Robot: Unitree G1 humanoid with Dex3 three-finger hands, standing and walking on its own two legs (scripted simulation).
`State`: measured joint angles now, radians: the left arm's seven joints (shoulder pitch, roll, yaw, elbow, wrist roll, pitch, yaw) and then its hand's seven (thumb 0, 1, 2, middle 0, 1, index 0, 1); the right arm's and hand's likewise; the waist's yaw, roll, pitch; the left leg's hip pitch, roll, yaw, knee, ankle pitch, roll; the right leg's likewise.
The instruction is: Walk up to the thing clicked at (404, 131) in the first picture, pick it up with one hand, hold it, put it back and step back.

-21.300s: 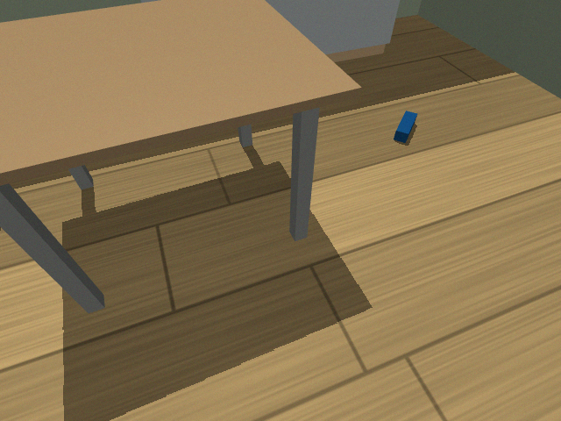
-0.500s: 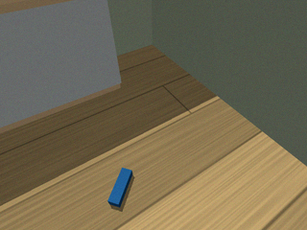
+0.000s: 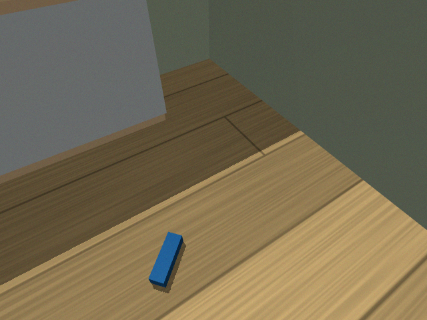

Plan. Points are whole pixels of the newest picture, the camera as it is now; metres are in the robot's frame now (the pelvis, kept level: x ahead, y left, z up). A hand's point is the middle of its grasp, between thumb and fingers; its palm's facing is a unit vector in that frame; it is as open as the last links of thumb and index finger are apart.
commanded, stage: stand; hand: left
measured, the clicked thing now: (167, 258) +0.50 +0.25 -0.75
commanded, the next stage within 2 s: walk up in 1.90 s
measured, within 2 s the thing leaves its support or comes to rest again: neither
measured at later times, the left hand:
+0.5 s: hand out of the picture +0.08 +0.26 -0.16, palm faces -0.04 -0.94 -0.35, open 7.3 cm
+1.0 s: hand out of the picture +0.08 +0.26 -0.16, palm faces -0.04 -0.94 -0.35, open 7.3 cm
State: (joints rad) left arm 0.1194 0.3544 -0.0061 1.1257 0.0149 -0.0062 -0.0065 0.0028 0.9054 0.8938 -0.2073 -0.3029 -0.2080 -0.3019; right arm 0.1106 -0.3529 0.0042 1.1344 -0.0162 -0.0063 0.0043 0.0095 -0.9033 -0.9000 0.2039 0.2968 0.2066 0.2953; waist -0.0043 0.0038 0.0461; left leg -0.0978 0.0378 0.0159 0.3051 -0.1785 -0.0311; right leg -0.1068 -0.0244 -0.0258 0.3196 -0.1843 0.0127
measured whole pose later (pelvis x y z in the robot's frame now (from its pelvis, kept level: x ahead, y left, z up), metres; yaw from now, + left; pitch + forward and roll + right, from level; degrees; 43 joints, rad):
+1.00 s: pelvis +0.00 +0.00 +0.00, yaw +0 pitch -2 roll +0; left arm 0.12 0.35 0.00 1.12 0.01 -0.01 0.00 0.00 0.91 0.89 -0.21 -0.30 -0.21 -0.30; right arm 0.12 -0.35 0.00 1.13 -0.02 0.00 0.00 0.01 -0.90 -0.90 0.20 0.30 0.21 0.30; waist -0.01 0.00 0.05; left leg -0.08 0.03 0.02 0.30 -0.18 -0.03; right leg -0.09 -0.03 -0.02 0.31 -0.19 0.02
